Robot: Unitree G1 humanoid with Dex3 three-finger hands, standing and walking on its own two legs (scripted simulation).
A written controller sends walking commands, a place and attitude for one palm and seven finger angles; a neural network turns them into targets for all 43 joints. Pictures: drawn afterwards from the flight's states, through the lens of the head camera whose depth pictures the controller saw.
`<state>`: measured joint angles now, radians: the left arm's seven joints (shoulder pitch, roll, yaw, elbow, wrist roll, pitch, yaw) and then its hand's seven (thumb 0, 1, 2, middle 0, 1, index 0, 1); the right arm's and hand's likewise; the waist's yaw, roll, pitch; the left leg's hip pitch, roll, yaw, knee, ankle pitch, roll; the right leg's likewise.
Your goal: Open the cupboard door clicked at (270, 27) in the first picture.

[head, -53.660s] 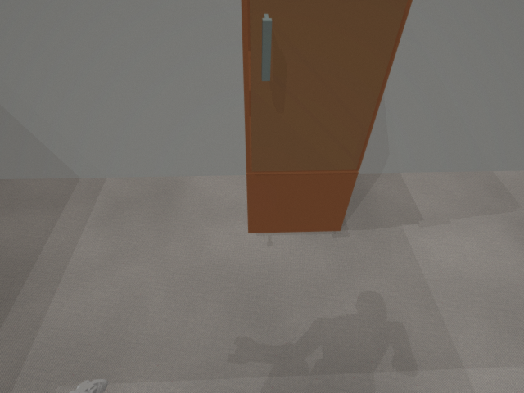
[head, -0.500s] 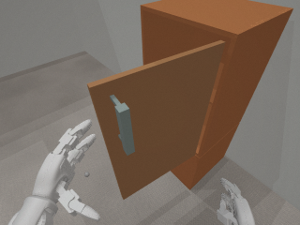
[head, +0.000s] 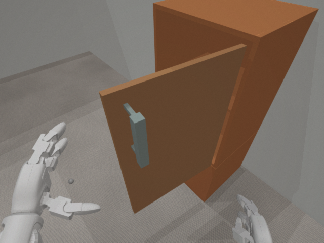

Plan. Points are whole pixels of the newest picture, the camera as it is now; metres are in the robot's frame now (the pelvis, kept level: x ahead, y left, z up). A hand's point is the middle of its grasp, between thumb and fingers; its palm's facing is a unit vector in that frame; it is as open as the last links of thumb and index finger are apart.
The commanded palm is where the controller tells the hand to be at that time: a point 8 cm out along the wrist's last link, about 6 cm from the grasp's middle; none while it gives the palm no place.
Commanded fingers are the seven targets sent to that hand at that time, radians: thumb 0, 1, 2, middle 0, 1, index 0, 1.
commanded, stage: draw the hand back to the body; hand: left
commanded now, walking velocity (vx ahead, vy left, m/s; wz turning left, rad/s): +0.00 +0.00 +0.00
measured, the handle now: (135, 136) +0.31 +0.10 +0.14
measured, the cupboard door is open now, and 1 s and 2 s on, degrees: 82 82 82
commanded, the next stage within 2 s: step back with the hand held close in 0.92 s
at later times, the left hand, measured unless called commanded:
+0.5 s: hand (53, 158) +0.23 +0.24 +0.16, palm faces +0.40 -0.82 -0.41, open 9.5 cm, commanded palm +0.18 +0.29 +0.18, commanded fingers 0.00 0.87 0.88 -0.20 -0.30 -0.20 -0.30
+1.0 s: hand (49, 159) +0.22 +0.25 +0.16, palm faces +0.42 -0.81 -0.40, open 7.4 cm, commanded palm +0.17 +0.29 +0.18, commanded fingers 0.00 0.90 0.90 -0.20 -0.30 -0.20 -0.30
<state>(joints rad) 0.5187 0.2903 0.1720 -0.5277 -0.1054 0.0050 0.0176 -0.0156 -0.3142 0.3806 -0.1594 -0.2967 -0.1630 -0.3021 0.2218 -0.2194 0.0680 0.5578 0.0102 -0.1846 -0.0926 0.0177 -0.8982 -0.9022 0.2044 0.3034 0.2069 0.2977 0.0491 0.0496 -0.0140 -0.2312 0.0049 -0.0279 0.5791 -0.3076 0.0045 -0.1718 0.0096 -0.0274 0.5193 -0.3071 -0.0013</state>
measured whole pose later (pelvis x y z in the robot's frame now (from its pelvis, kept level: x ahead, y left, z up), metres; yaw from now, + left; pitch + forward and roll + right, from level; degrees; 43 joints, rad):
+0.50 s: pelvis +0.03 +0.00 +0.01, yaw -1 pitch -3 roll +0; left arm 0.50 0.34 0.30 -0.43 -0.06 -0.06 0.12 0.00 0.52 0.74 -0.19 -0.30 -0.20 -0.30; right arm 0.19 -0.22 0.03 0.62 0.00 -0.09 -0.08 0.02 -0.90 -0.90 0.20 0.30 0.21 0.30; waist 0.06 0.05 0.00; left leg -0.11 0.00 0.00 0.44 -0.29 0.00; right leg -0.07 0.01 0.00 0.40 -0.29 0.00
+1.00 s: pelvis +0.02 -0.01 +0.01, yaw -1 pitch -4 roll +0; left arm 0.47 0.34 0.32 -0.40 -0.06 -0.07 0.11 0.01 0.89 0.90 -0.21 -0.30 -0.21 -0.30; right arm 0.19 -0.22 0.02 0.63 0.00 -0.07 -0.08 0.02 -0.90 -0.90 0.20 0.30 0.21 0.30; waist 0.06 0.06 0.01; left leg -0.09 0.01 -0.01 0.42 -0.27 0.00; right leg -0.05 0.02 -0.01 0.38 -0.27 -0.01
